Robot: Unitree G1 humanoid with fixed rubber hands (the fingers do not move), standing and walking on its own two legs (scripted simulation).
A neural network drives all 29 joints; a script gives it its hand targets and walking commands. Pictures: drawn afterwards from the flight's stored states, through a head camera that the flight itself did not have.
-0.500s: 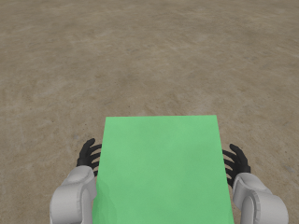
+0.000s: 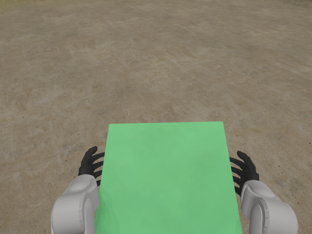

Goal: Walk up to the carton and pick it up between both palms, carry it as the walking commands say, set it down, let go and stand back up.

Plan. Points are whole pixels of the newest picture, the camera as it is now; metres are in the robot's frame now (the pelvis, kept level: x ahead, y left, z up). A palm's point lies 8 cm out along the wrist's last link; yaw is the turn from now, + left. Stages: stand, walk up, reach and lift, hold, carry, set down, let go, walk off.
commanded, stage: carry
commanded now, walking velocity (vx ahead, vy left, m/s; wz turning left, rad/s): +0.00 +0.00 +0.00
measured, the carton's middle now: (166, 190) +0.26 +0.00 +0.01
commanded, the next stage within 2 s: none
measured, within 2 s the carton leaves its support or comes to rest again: neither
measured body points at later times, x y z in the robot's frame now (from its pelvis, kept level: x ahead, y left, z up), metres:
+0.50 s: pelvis -0.02 -0.01 -0.01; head -0.03 -0.01 +0.44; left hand +0.24 +0.15 +0.08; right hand +0.21 -0.20 +0.08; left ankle +0.02 +0.13 -0.73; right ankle +0.03 -0.11 -0.73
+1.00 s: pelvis -0.04 +0.01 +0.01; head -0.02 +0.03 +0.46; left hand +0.27 +0.07 +0.10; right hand +0.12 -0.25 +0.11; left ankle +0.00 +0.11 -0.73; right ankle -0.13 -0.11 -0.68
